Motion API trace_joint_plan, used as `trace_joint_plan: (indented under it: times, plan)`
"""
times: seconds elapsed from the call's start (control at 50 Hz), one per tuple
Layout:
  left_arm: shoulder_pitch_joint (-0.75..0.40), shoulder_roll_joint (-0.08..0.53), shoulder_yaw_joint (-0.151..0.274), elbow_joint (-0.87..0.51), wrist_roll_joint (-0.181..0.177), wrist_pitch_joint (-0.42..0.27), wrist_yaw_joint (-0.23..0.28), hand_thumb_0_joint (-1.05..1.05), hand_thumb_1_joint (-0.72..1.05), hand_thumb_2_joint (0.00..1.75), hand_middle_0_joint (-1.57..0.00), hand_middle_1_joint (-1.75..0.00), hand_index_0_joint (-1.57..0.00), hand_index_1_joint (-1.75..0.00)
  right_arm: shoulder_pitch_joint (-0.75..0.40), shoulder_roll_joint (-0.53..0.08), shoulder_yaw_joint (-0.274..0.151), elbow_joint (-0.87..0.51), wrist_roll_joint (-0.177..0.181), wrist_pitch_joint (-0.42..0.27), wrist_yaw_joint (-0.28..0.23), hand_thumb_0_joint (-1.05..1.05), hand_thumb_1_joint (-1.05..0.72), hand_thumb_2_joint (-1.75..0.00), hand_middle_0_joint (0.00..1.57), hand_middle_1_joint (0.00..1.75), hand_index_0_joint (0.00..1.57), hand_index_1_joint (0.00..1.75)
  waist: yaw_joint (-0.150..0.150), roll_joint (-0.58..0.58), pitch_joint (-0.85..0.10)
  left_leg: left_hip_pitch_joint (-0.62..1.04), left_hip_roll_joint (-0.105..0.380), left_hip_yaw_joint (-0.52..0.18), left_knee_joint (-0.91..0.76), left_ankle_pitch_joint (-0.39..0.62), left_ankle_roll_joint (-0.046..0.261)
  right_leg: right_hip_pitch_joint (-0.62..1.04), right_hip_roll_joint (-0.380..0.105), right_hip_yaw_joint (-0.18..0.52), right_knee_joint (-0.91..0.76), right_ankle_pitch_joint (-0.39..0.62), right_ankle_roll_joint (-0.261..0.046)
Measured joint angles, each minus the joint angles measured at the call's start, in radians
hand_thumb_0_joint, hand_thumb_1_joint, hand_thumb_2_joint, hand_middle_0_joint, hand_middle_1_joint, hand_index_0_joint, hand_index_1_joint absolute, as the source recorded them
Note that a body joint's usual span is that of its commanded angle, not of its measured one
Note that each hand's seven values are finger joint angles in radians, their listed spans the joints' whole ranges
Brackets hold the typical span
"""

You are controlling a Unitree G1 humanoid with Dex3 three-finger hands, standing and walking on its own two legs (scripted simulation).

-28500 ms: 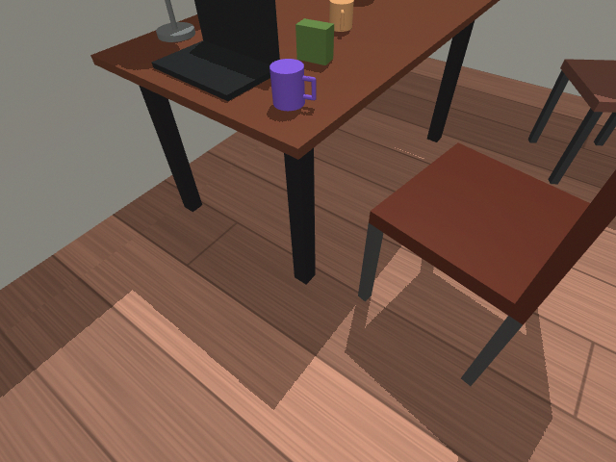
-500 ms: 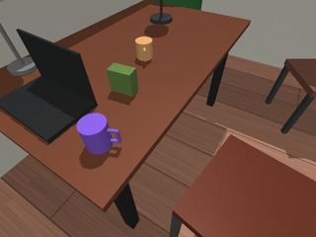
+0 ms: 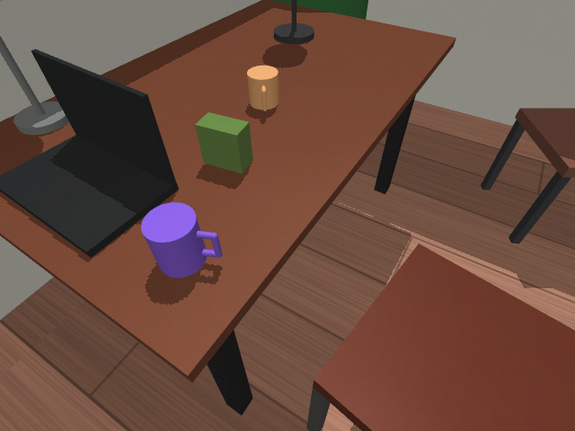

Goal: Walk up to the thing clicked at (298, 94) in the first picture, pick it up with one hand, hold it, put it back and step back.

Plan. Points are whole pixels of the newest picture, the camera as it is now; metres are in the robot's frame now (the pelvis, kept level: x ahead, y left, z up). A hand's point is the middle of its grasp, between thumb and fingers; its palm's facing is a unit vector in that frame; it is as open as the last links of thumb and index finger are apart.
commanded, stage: stand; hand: left
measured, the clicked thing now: (185, 241) +0.43 +0.19 +0.01
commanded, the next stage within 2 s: step back in 0.58 s
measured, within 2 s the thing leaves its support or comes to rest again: neither
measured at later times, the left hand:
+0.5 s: hand out of the picture +0.05 +0.26 -0.16, palm faces -0.04 -0.94 -0.33, open 7.3 cm
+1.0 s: hand out of the picture -0.04 +0.22 -0.15, palm faces -0.02 -0.90 -0.43, open 7.3 cm
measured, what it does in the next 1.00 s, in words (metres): walks backwards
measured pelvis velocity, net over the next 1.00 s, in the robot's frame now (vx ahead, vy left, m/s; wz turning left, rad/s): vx -0.08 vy -0.06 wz -0.02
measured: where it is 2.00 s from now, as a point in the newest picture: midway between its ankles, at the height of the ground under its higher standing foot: outside the picture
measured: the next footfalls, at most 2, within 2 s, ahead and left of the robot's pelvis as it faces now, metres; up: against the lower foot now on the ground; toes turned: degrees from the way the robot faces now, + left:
left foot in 1.30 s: -0.13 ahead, +0.08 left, +0.00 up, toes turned +4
right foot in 1.70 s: -0.22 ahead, -0.17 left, +0.00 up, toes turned +3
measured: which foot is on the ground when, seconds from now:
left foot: down 0.00-0.90, up 0.92-1.00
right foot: down 0.00-1.00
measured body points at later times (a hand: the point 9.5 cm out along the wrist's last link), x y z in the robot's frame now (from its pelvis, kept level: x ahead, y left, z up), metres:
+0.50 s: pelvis +0.00 +0.01 +0.00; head +0.01 +0.02 +0.45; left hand +0.06 +0.31 -0.14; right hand +0.06 -0.30 -0.13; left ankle +0.04 +0.11 -0.75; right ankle -0.05 -0.15 -0.75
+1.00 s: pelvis -0.08 -0.06 -0.02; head -0.03 -0.09 +0.43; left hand -0.03 +0.26 -0.13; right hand +0.06 -0.35 -0.16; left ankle -0.04 +0.09 -0.69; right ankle -0.08 -0.16 -0.75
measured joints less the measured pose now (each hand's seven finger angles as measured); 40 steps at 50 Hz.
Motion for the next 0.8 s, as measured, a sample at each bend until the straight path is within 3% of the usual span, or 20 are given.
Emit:
trace_joint_plan:
  times: [0.58, 0.66, 0.74, 0.8]
  plan:
    - [0.005, 0.003, 0.0, 0.001, 0.0, 0.002, -0.003, 0.0, 0.91, 0.9, -0.2, -0.3, -0.21, -0.3, 0.005, 0.003, -0.002, 0.003, 0.0, -0.001, 0.001, 0.0, -0.9, -0.9, 0.2, 0.3, 0.2, 0.3, 0.0, -0.006, 0.0, -0.003, -0.011, 0.005, -0.004, 0.004, 0.009, -0.008, -0.012, 0.004, 0.007, -0.001, 0.008]
    - [-0.023, 0.019, 0.021, -0.032, -0.016, 0.019, 0.005, 0.0, 0.91, 0.9, -0.2, -0.3, -0.21, -0.3, -0.026, -0.001, -0.014, -0.031, 0.01, 0.014, 0.007, 0.0, -0.9, -0.9, 0.2, 0.3, 0.21, 0.3, 0.003, -0.01, 0.041, -0.05, -0.007, 0.006, 0.042, 0.0, 0.015, -0.104, -0.009, -0.001, 0.154, -0.035, -0.019]
    - [-0.054, 0.046, 0.043, -0.081, -0.017, 0.044, 0.011, 0.0, 0.91, 0.9, -0.2, -0.3, -0.21, -0.3, -0.061, -0.009, -0.03, -0.088, 0.004, 0.025, 0.0, 0.0, -0.9, -0.9, 0.2, 0.3, 0.21, 0.3, 0.001, -0.002, 0.099, -0.103, 0.013, -0.006, 0.074, 0.016, 0.012, -0.255, 0.037, 0.011, 0.469, -0.24, -0.06]
    - [-0.052, 0.052, 0.054, -0.11, -0.022, 0.056, 0.009, 0.0, 0.91, 0.9, -0.2, -0.3, -0.2, -0.3, -0.074, -0.029, -0.038, -0.127, -0.009, 0.037, -0.008, 0.0, -0.9, -0.9, 0.2, 0.3, 0.21, 0.3, 0.006, 0.015, 0.11, -0.153, 0.029, -0.012, 0.107, 0.024, 0.004, -0.315, 0.059, 0.026, 0.586, -0.27, -0.076]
